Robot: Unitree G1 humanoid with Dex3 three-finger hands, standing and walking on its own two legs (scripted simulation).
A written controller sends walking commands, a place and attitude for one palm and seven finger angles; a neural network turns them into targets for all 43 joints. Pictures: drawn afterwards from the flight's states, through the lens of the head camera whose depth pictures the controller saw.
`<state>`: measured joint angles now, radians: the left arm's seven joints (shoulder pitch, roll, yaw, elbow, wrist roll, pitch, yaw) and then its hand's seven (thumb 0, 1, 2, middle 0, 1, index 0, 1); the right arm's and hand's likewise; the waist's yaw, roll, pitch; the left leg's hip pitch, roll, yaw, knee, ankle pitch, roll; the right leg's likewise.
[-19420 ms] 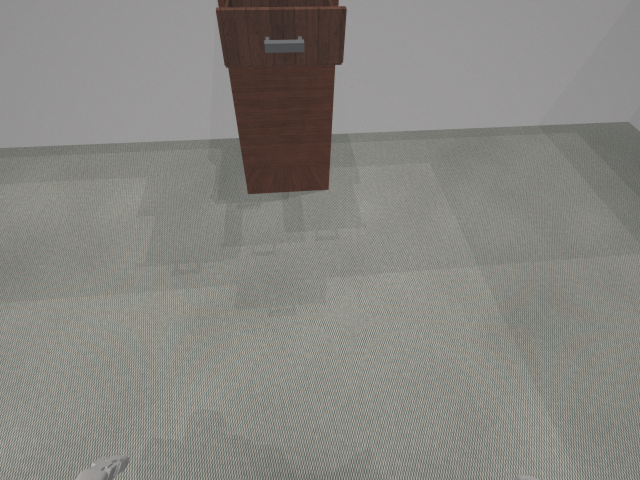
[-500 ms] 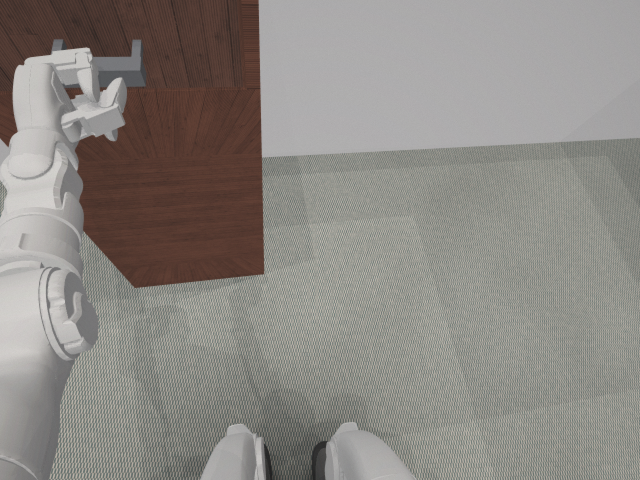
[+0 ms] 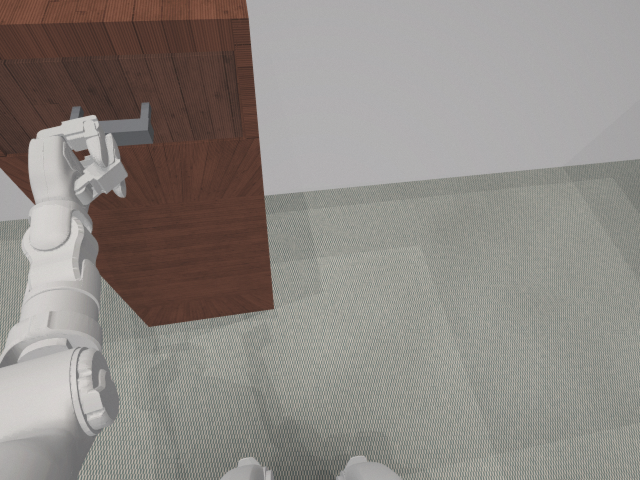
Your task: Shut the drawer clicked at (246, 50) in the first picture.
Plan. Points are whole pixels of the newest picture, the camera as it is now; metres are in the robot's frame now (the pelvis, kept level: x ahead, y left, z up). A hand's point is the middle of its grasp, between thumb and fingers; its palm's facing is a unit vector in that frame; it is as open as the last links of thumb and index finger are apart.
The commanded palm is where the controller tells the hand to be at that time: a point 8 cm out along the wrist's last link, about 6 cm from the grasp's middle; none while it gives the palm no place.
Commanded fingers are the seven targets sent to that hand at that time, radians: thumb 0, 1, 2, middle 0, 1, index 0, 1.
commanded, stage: draw the hand back to the body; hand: left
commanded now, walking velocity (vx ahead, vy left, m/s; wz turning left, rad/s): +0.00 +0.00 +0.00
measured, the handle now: (110, 122) +0.56 +0.24 +0.09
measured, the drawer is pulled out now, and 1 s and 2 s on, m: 0.00 0.00 0.00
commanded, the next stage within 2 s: step back with the hand held close in 1.24 s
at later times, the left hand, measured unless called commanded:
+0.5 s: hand (34, 269) +0.31 +0.23 +0.15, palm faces +0.24 -0.95 -0.19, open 3.3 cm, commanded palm +0.27 +0.28 +0.16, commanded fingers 0.00 0.90 0.90 -1.40 -1.60 -1.40 -1.60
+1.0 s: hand out of the picture +0.19 +0.24 +0.20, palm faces +0.39 -0.85 -0.36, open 3.2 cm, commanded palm +0.14 +0.28 +0.22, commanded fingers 0.00 0.90 0.90 -1.40 -1.60 -1.40 -1.60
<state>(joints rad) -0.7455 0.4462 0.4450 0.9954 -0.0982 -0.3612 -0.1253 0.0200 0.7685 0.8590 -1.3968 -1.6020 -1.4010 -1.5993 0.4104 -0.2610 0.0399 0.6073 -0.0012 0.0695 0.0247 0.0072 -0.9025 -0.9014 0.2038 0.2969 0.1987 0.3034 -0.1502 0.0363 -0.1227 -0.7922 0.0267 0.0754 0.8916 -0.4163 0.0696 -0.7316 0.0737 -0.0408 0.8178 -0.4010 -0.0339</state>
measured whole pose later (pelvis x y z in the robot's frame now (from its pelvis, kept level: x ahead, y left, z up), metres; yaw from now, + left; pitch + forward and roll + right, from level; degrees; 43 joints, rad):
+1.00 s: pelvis +0.01 +0.00 +0.05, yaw +2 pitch -4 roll -1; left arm 0.46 0.33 0.25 -0.37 -0.09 -0.07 0.08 0.01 0.89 0.90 -1.40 -1.60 -1.41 -1.60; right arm 0.20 -0.24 0.04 0.61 0.01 -0.03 -0.03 0.02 -0.90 -0.90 0.20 0.30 0.20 0.30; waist 0.05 0.08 0.00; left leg -0.10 -0.03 0.07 0.41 -0.24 0.06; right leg -0.05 0.04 -0.03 0.36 -0.24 -0.03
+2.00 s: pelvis -0.05 +0.01 +0.04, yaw +1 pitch +0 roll -1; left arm 0.62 0.38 0.37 -0.55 -0.02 -0.21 0.12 0.01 0.89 0.90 -1.40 -1.60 -1.41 -1.60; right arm 0.20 -0.22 0.00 0.52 0.01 -0.05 -0.06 0.01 -0.90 -0.90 0.20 0.30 0.20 0.30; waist 0.01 0.03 0.03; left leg -0.35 -0.04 0.10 0.54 -0.20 0.10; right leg -0.32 0.02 -0.01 0.55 -0.23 -0.01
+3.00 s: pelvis -0.24 +0.02 +0.04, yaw -2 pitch -1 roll -1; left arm 0.61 0.39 0.36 -0.56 -0.04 -0.16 0.12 0.01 0.89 0.90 -1.40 -1.60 -1.41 -1.60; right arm 0.22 -0.20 0.02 0.58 0.01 -0.10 -0.06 0.02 -0.90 -0.90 0.20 0.30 0.20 0.30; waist -0.05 -0.01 0.01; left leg -0.38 -0.04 0.01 0.47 -0.12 0.05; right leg -0.20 0.03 0.01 0.53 -0.34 -0.01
